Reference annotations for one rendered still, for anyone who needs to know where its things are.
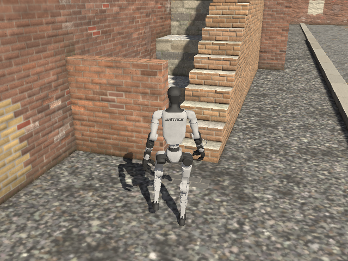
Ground stairs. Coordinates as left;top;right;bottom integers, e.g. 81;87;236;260
179;0;264;163

